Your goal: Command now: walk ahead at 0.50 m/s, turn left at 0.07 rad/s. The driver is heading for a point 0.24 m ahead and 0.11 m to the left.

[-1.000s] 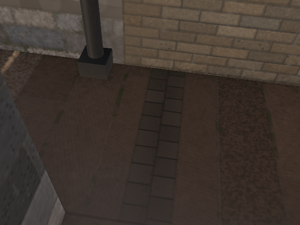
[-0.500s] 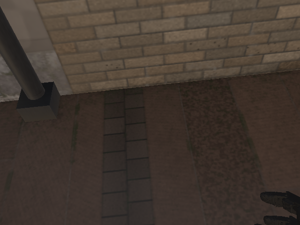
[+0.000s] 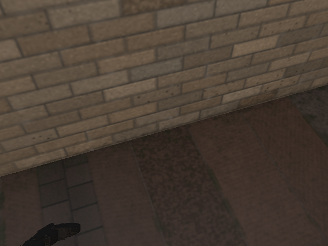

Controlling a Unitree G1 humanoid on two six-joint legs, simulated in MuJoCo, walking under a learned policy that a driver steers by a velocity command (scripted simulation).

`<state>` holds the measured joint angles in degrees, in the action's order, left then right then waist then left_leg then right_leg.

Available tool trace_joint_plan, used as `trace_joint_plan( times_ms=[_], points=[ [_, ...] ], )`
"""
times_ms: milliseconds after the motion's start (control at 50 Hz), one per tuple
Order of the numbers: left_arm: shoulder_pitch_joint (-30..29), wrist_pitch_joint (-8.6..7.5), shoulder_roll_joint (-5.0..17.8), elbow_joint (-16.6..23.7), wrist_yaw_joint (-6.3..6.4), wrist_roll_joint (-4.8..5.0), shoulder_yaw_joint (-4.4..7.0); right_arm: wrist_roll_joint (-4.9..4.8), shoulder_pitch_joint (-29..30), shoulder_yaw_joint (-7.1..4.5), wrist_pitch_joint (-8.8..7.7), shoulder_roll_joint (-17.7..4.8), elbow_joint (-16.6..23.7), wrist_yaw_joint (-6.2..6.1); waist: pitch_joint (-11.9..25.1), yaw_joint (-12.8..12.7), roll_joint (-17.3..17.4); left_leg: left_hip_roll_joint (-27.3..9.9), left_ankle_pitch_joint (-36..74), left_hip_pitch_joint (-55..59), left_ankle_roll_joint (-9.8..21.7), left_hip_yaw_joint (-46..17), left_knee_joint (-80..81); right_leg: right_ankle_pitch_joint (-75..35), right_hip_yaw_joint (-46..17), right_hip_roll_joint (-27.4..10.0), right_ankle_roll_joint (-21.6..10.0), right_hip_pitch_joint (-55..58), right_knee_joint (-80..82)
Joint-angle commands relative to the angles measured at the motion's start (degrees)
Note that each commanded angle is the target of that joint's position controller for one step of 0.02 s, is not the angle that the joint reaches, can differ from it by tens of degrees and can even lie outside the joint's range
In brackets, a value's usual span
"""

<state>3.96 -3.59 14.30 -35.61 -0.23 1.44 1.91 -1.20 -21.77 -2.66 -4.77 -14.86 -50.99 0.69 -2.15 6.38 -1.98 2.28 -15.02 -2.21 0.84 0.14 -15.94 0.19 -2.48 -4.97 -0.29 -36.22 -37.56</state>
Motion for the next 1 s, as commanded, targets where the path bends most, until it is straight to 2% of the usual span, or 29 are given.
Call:
trace_joint_plan(
  times_ms=[20, 40, 60, 80, 100, 120, 140, 160, 180, 200, 220, 260, 300, 340, 400, 420, 460, 500, 520, 540, 560, 580, 600, 640, 720, 740, 860, 880, 1000],
  points=[
    [-3.99, -0.86, 4.42, 4.95, -0.46, 0.0, 1.27, -0.86, 1.35, -2.26, -0.57, -11.25, 2.7, -0.05, -1.21, -2.47, 6.75, -14.73, 16.44, -5.96, 10.12, -9.32, 3.95, -1.57, 1.47, 2.22, -1.21, 8.42, 4.24],
    [-3.31, -1.05, 5.37, 4.85, -0.72, -0.36, 1.66, -1.29, 0.75, -2.03, -0.64, -10.49, 2.16, -0.15, -1.16, -3.26, 6.03, -15.61, 15.04, -4.78, 9.32, -10.2, 2.55, -0.09, 0.61, 2.3, -1.33, 10.19, 6.52],
    [-0.67, -1.06, 6.52, 3.69, -0.68, -0.74, 2.26, -1.08, 2.12, -2.15, -0.47, -11.15, 1.98, -0.25, -0.72, -5.07, 6.4, -15.04, 19.25, -3.58, 7.88, -9.1, -0.68, 0.14, 1.37, 2.94, -1.65, 13.04, 8.18],
    [5.23, -0.9, 8.43, 1.77, -0.46, -1.87, 3.46, -0.73, 2.55, -1.96, -0.25, -10.55, 2.09, -0.47, 3.36, -7.98, 5.54, -12.45, 29.54, -4.6, 6.03, -7.17, -7.74, -1.03, 2.7, 4.53, -2.8, 22.66, 8.96],
    [13.27, -0.72, 11.58, 0.0, 0.0, -2.73, 4.66, 0.06, 2.74, -1.15, -0.4, -8.59, 2.95, -0.65, 10.21, -11.39, 3.4, -8.39, 26.87, -9.3, 2.92, -3.86, -19.74, -12.51, -0.21, 0.18, -4.73, 35.28, 6.91],
    [19.07, -0.29, 15.26, 0.16, 0.46, -3.84, 4.97, 1.81, -2.51, 0.5, -0.75, -3.73, 3.6, -0.61, 19.91, -10.82, -9.57, -1.75, -0.38, -23.93, -1.08, -1.38, -40.31, -26.93, -14.64, -13.18, -10.81, 53.3, 4.8],
    [19.31, 0.26, 14.87, 0.03, -0.31, -3.5, 4.59, 0.3, -9.41, 1.01, -0.98, -3.39, 2.28, -0.51, 29.39, -9.26, -19.64, 2.39, -22.54, -30.63, -2.68, -7.15, -53.89, -23.96, -33.89, -20.94, -18.22, 57.03, 13.58],
    [16.04, 0.35, 11.39, 0.21, -0.58, -2.98, 3.83, -1.22, -6.15, -1.04, -0.52, -9.41, 1.61, -0.58, 23.08, -9.46, -9.29, -0.2, -20.57, -33.2, -2.31, -10.27, -59.56, -16.66, -31.24, -19.14, -16.41, 49.17, 15.46],
    [11.88, 0.18, 9.13, 0.25, -0.55, -2.02, 2.88, -1.22, -0.46, -1.28, 0.16, -9.86, 3.0, -1.0, 15.09, -8.39, -4.88, -2.53, -17.12, -35.72, -1.89, -7.32, -58.74, -16.51, -22.79, -16.79, -14.24, 41.78, 15.96],
    [8.58, -0.07, 7.29, -0.25, -0.73, -1.86, 2.14, -0.31, 2.37, -1.2, 1.01, -8.42, 3.22, -1.55, 10.63, -6.65, -1.04, -4.78, -13.31, -34.58, -2.01, -5.81, -55.51, -19.25, -16.91, -13.67, -12.96, 34.58, 17.46],
    [6.28, -0.48, 6.28, -0.81, -0.83, -2.02, 1.92, 0.51, 2.6, -1.4, 2.0, -7.89, 3.37, -1.86, 8.94, -4.69, -1.95, -6.93, -10.08, -31.45, -2.12, -5.61, -51.81, -21.52, -13.15, -11.67, -12.28, 29.65, 18.34],
    [4.49, -1.1, 5.73, -1.8, -0.24, -2.62, 1.84, 0.19, 1.48, -1.44, 2.81, -6.34, 2.9, -2.17, 8.7, -2.42, -3.67, -7.14, -5.72, -24.47, -3.2, -4.54, -46.88, -24.37, -8.47, -8.72, -11.4, 24.16, 20.75],
    [3.83, -1.44, 5.88, -2.75, 0.03, -2.4, 1.8, 0.91, 2.54, -0.82, 2.95, -4.27, 3.14, -2.09, 8.9, -2.15, -4.02, -6.75, -2.79, -22.79, -4.28, -3.63, -39.31, -27.39, -4.81, -7.37, -12.43, 24.15, 21.54],
    [1.88, -1.0, 6.72, -3.04, 0.69, -2.91, 1.85, 1.45, 5.53, -0.48, 3.1, -4.31, 4.14, -2.24, 8.76, -2.71, -4.67, -6.8, -0.04, -19.35, -5.03, -2.81, -31.93, -25.3, -2.31, -5.96, -12.72, 22.48, 21.72],
    [3.77, 0.04, 8.52, -4.93, 1.0, -2.66, 2.12, 1.42, 9.83, -0.38, 3.79, -5.46, 5.59, -1.86, 7.56, -4.88, -4.03, -7.06, 3.27, -17.64, -5.09, -2.41, -25.39, -14.32, -3.46, -7.12, -13.62, 22.4, 23.65],
    [3.57, 0.65, 9.31, -5.57, 0.98, -2.92, 2.28, 0.76, 11.0, -0.64, 3.92, -6.47, 6.06, -1.86, 6.89, -5.17, -4.25, -7.05, 3.0, -17.4, -4.36, -2.1, -24.55, -9.51, -4.32, -7.25, -13.71, 22.4, 23.73],
    [3.69, 1.4, 8.51, -6.46, 0.97, -2.68, 1.88, 0.78, 12.7, -0.84, 3.97, -7.11, 6.71, -1.74, 5.5, -5.66, -3.41, -6.88, 2.11, -16.08, -3.07, -1.76, -20.36, -1.99, -5.57, -7.54, -13.36, 22.29, 23.33],
    [2.65, 1.87, 6.74, -6.55, 0.8, -2.04, 1.06, 1.23, 12.45, -0.87, 3.8, -6.58, 6.77, -1.61, 5.27, -4.35, -3.02, -5.91, 5.27, -11.2, -1.43, -0.8, -10.97, 4.18, -5.46, -5.49, -10.83, 22.34, 20.67],
    [4.72, 1.72, 5.28, -7.42, 0.76, -1.65, 0.5, 2.15, 12.98, -0.85, 3.78, -7.16, 7.0, -1.63, 4.59, -4.5, -0.7, -6.89, 9.54, -8.43, -0.98, -2.8, -5.4, 6.85, -5.25, -3.88, -8.42, 21.9, 19.1],
    [6.13, 1.29, 4.63, -7.62, 0.74, -2.49, 0.15, 2.64, 12.69, -1.2, 3.75, -9.5, 7.61, -2.02, 6.05, -5.57, 2.89, -10.86, 20.71, -4.59, 0.02, -6.83, -6.34, 8.41, -3.5, -1.04, -5.88, 20.63, 15.42],
    [10.66, 1.14, 3.44, -7.84, 0.88, -2.82, 0.04, 2.09, 15.83, -1.86, 3.97, -12.72, 7.65, -2.17, 6.73, -10.48, 11.01, -12.98, 19.88, -6.05, 3.14, -9.05, -8.07, 13.11, 1.32, 3.94, -3.38, 20.1, 14.62],
    [8.81, 1.42, 4.12, -8.32, 1.31, -3.31, -0.14, 1.44, 17.58, -1.17, 4.14, -8.51, 8.07, -1.77, 7.2, -8.82, 11.1, -12.18, 13.64, -10.16, 3.9, -9.25, -7.03, 12.33, 2.04, 3.82, -1.77, 24.76, 14.53],
    [5.78, 1.4, 5.52, -7.73, 1.53, -3.2, 0.16, 1.52, 17.96, -0.86, 4.41, -7.09, 8.25, -1.64, 6.23, -7.94, 9.47, -10.22, 10.88, -11.44, 2.64, -7.7, -7.18, 9.55, 1.92, 3.47, -1.24, 25.84, 14.6],
    [4.14, 1.79, 6.46, -8.02, 1.98, -2.73, 0.35, 1.79, 17.53, -1.0, 4.23, -7.55, 8.11, -1.46, 6.14, -6.67, 6.94, -8.28, 13.49, -10.33, 0.77, -5.77, -8.9, 4.4, 1.31, 2.87, -1.95, 25.57, 13.72],
    [3.54, 2.28, 6.14, -8.96, 2.05, -2.22, 0.27, 1.52, 16.6, -1.02, 4.31, -7.67, 7.39, -1.4, 6.46, -6.26, 5.16, -7.82, 18.59, -8.78, 0.94, -5.22, -10.11, 0.2, 1.04, 2.1, -2.62, 26.81, 13.56],
    [2.67, 2.46, 5.21, -9.23, 1.92, -2.37, -0.05, 1.66, 17.22, -0.69, 4.59, -6.84, 7.36, -1.37, 7.16, -6.2, 4.51, -7.94, 19.11, -8.11, 1.16, -5.13, -9.83, -0.73, 0.96, 1.62, -2.6, 27.69, 14.09],
    [1.9, 3.18, 6.09, -11.93, 2.0, -2.12, 0.15, 1.62, 18.25, -0.93, 5.33, -7.71, 6.3, -1.37, 5.4, -6.28, 2.59, -7.27, 17.3, -8.12, 1.55, -5.01, -8.57, 0.49, 1.03, 1.33, -2.15, 28.77, 14.82],
    [2.5, 3.14, 6.9, -12.87, 1.93, -2.43, 0.44, 2.35, 18.25, -1.01, 5.61, -8.31, 6.23, -1.14, 5.03, -6.54, 2.77, -7.22, 17.55, -8.29, 1.47, -5.12, -8.17, 1.51, 0.96, 1.14, -2.17, 28.96, 15.16],
    [1.48, 2.93, 6.94, -16.16, 2.12, -2.14, 0.43, 2.23, 18.4, -1.06, 6.21, -7.8, 5.08, -1.42, 4.33, -6.25, 1.95, -6.58, 14.8, -7.15, 1.45, -4.7, -6.8, 4.34, 1.05, 0.73, -1.87, 27.99, 16.43]
  ],
)
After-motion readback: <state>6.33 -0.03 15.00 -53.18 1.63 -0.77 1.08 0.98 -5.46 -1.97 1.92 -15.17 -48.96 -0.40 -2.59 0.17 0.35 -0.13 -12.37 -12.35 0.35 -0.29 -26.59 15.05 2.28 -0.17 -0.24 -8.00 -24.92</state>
